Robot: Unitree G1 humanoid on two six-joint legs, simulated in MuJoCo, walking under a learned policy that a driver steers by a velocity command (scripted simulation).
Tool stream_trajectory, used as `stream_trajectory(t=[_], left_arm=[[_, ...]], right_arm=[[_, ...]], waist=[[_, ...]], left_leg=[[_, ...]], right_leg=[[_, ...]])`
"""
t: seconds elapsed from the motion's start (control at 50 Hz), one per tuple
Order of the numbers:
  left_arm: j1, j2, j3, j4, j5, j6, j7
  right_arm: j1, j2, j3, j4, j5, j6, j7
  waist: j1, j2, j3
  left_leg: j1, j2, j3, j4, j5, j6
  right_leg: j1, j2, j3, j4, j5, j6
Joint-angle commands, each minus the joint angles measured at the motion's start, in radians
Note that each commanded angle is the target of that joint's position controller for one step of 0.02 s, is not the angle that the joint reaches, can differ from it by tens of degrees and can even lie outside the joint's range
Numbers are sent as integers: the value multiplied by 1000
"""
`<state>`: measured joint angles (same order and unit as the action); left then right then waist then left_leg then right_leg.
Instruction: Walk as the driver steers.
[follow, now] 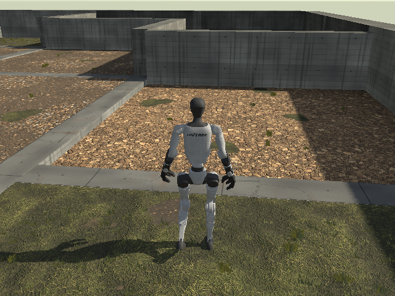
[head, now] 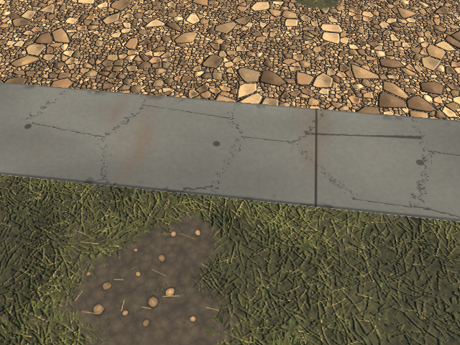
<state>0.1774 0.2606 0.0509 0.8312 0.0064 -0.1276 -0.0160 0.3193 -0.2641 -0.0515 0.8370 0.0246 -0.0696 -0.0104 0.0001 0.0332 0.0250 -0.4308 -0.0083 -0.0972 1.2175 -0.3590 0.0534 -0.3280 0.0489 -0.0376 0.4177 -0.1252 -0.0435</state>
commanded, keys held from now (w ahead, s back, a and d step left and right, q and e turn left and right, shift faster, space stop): w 0.04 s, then w+e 0.96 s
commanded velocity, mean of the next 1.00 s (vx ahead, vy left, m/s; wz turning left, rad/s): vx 0.50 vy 0.00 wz -0.36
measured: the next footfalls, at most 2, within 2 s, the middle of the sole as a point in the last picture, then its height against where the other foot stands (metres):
left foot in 0.32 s outside the picture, level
right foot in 0.86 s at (300, 318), level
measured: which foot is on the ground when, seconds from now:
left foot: up 0.00-0.30, down 0.32-0.86, up 0.88-1.00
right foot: down 0.00-0.32, up 0.34-0.84, down 0.86-1.00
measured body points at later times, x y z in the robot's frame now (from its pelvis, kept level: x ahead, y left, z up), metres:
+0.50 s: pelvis +0.26 +0.06 +0.01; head +0.28 +0.07 +0.46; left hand +0.38 +0.32 -0.12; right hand +0.33 -0.22 -0.10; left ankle +0.29 +0.16 -0.74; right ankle +0.21 -0.10 -0.64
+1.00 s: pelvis +0.49 -0.07 +0.00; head +0.52 -0.10 +0.44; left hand +0.73 +0.11 -0.10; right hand +0.47 -0.37 -0.12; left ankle +0.49 +0.12 -0.64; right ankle +0.51 -0.15 -0.74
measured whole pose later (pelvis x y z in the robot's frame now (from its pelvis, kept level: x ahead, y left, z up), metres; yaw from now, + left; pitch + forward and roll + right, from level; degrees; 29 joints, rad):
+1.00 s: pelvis +0.49 -0.07 +0.00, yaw -28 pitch +2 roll +0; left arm 0.22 0.28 0.07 0.70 -0.01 -0.05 -0.04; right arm 0.21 -0.29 -0.05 0.78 0.01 -0.12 -0.01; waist 0.00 0.02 0.05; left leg -0.46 0.08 -0.04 1.22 -0.36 0.00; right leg -0.36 0.09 -0.01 0.51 -0.18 -0.11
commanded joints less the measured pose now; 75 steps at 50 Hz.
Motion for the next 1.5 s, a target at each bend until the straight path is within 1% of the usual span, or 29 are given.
stream_trajectory(t=[0.02,0.1,0.22,0.3,0.32,0.34,0.36,0.38,0.44,0.6,0.76,0.8,0.84,0.86,0.88,0.9,0.92,0.98,1.06,1.16,1.26,1.32,1.36,1.38,1.4,1.42,1.44,1.46,1.5], left_arm=[[34,72,13,-17,1,-12,-8],[86,134,27,11,-19,-6,-2],[193,175,32,39,-41,24,7],[193,166,27,38,-37,44,17],[183,119,11,26,-26,42,16],[187,29,-17,-10,6,37,16],[298,4,-22,-32,-41,20,17],[267,116,5,-11,-60,21,23],[160,107,22,-25,-38,48,25],[31,39,16,-111,-30,84,-4],[-198,43,8,-233,-30,82,-53],[-164,70,22,-245,-29,86,-57],[65,145,68,-195,-33,91,-47],[237,226,107,-150,-31,99,-26],[211,351,122,-155,-36,94,-14],[259,283,98,-186,-26,79,-17],[228,220,80,-170,-18,66,-22],[41,127,50,-212,-14,58,-18],[62,153,57,-203,-18,49,0],[149,166,59,-169,-30,62,25],[223,152,50,-124,-29,66,29],[226,167,53,-106,-21,75,30],[192,166,49,-110,-18,80,31],[173,146,37,-129,-7,79,33],[284,94,19,-135,-11,66,31],[290,97,10,-140,-7,49,25],[187,160,24,-161,-24,35,16],[132,107,-9,-113,113,16,-19],[113,45,-32,-128,138,14,-21]], right_arm=[[36,-33,-9,-68,-3,-7,3],[-105,-17,10,-130,-31,-18,3],[-292,-49,13,-183,-8,-41,23],[-184,-119,-22,-161,-7,-55,22],[-47,-170,-44,-134,-17,-57,13],[120,-255,-65,-118,-28,-49,3],[148,-282,-71,-101,-43,-40,13],[91,-179,-47,-116,-33,-46,20],[-84,-67,-15,-124,-27,-52,30],[-52,-119,-43,-52,-38,-56,3],[22,-183,-62,-6,-9,-18,-7],[8,-215,-70,-11,-4,-6,-11],[-17,-233,-73,-20,3,10,-17],[-9,-209,-61,-38,-11,5,-22],[94,-42,-10,-98,-51,-23,-4],[1,-110,-14,-115,-13,-69,10],[-112,-161,-29,-148,25,-86,15],[-87,-159,-36,-132,-26,-76,-2],[-113,-114,-31,-156,-45,-36,-3],[-310,-71,-11,-209,-39,-41,9],[-393,-86,-10,-229,-22,-62,42],[-377,-107,-17,-239,-18,-67,49],[-218,-147,-40,-198,-22,-69,45],[-60,-187,-53,-172,-32,-70,43],[69,-266,-76,-153,-43,-64,44],[101,-220,-66,-125,-6,-56,55],[46,-161,-48,-138,10,-48,51],[99,-46,5,-103,-104,-58,31],[-7,6,21,-114,-88,-59,29]], waist=[[-16,-95,-47],[4,-77,-5],[59,-109,4],[-29,-121,-51],[-95,-84,-132],[-143,119,-274],[-85,380,-342],[-90,197,-233],[-23,73,-60],[-11,24,6],[-70,20,73],[-31,55,24],[105,57,-108],[178,-18,-200],[43,-307,-274],[115,-200,-430],[128,-133,-279],[-7,-54,-111],[-27,-52,-69],[48,-104,-33],[96,-129,-19],[80,-157,-5],[-6,-147,-97],[-76,-104,-231],[-69,124,-380],[-68,255,-375],[-79,150,-212],[-114,-2,-34],[-42,41,-28]], left_leg=[[-171,115,-16,-41,52,3],[-200,139,34,-304,180,-27],[-57,59,66,-630,351,-61],[187,33,76,-755,265,-21],[385,108,10,-760,249,19],[633,331,-216,-762,258,73],[766,473,-622,-908,31,207],[664,434,-572,-938,-53,185],[397,300,-193,-996,177,115],[358,276,119,-1075,457,125],[499,315,263,-1010,523,79],[518,312,298,-892,840,59],[453,269,342,-567,1050,23],[217,228,340,-272,809,-25],[-256,34,263,100,-179,-87],[-357,-3,12,220,-240,-71],[-440,41,3,206,-135,-47],[-253,141,0,-12,46,-44],[-204,125,33,-170,142,-96],[-176,55,45,-536,427,-110],[-156,39,54,-689,472,-68],[-160,30,78,-720,318,-10],[63,-18,126,-768,315,52],[322,79,9,-726,399,121],[707,281,-378,-741,322,288],[796,359,-676,-892,125,337],[693,335,-617,-920,-22,282],[536,226,-477,-966,-166,229],[428,177,-356,-1012,12,227]], right_leg=[[154,-272,308,-265,9,-195],[116,-259,233,-310,93,-219],[128,-243,214,-241,56,-164],[135,-228,257,-72,12,-101],[51,-162,208,130,20,-63],[-142,-69,110,482,-264,-15],[-419,-4,117,738,-475,-1],[-482,-66,187,856,-401,-2],[-424,-155,167,783,-170,10],[-433,-168,144,539,89,36],[-396,-136,2,263,58,-28],[-275,-75,-60,249,-43,-67],[52,22,-104,175,-39,-126],[371,-32,34,147,-6,-174],[707,-313,602,70,-115,-351],[758,-396,893,-111,-250,-403],[671,-367,747,-134,-166,-338],[262,-247,445,-152,104,-259],[112,-195,340,-197,260,-263],[94,-129,289,-170,165,-191],[226,-200,341,-111,112,-176],[343,-252,361,-60,270,-157],[356,-198,283,120,611,-122],[246,-156,234,339,564,-91],[-111,-8,146,716,194,-6],[-343,45,163,869,-404,19],[-455,-24,197,925,-366,11],[-522,-22,205,928,-273,9],[-474,-99,195,753,-184,10]])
